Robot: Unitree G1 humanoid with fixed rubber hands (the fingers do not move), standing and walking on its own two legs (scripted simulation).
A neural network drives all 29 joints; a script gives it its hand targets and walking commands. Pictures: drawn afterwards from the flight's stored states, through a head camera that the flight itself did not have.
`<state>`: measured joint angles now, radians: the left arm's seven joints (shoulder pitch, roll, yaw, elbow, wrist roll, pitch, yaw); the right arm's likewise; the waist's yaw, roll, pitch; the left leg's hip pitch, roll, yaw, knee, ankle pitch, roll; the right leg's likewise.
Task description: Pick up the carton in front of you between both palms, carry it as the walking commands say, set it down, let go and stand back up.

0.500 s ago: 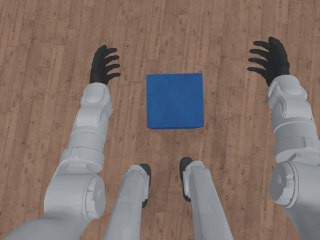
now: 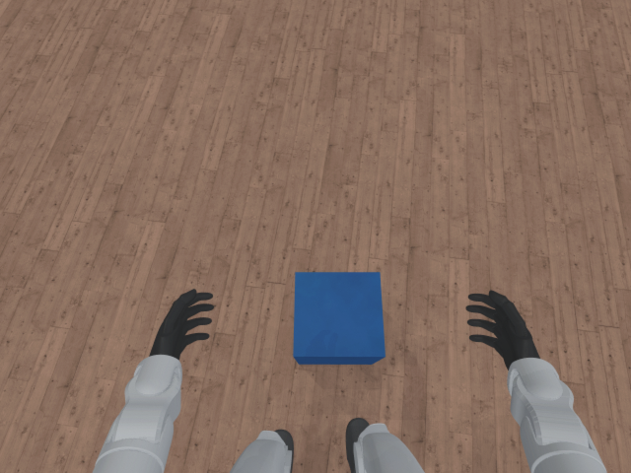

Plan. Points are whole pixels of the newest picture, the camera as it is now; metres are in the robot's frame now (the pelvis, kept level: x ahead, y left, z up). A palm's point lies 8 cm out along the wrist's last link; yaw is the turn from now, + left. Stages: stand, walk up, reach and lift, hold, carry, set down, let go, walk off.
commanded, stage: let go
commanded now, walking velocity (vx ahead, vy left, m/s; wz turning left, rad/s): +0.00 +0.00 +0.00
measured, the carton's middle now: (336, 321) +0.39 -0.03 -0.62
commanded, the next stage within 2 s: stand in 0.68 s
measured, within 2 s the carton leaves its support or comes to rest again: neither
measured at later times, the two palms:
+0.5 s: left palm (88, 429) +0.18 +0.26 -0.03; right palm (528, 438) +0.17 -0.21 -0.03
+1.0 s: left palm (54, 457) +0.15 +0.30 -0.05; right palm (583, 448) +0.16 -0.27 -0.05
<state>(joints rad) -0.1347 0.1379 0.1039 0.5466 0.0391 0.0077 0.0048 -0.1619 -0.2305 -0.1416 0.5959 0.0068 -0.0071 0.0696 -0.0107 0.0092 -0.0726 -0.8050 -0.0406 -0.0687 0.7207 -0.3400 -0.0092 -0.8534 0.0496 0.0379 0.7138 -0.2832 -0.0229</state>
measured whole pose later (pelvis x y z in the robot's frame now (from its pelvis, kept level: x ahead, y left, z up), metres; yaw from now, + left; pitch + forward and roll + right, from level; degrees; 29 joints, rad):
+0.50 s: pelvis +0.01 +0.03 +0.03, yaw -1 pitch -4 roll -1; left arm 0.22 0.21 0.04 0.43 0.00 0.12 -0.06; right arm 0.22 -0.22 -0.04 0.42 -0.01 0.12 0.08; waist 0.00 0.02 0.09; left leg -0.09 -0.04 -0.05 0.46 -0.30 0.03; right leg -0.13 0.03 0.06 0.43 -0.24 0.01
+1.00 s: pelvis +0.02 +0.01 +0.03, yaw +1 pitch +0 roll +0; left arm 0.19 0.32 0.05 0.74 0.04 0.01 0.03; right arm 0.21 -0.34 -0.05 0.67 -0.04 0.02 -0.02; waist 0.00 0.02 0.00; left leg -0.17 -0.03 -0.07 0.51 -0.34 0.01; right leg -0.21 0.03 0.02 0.50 -0.29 -0.01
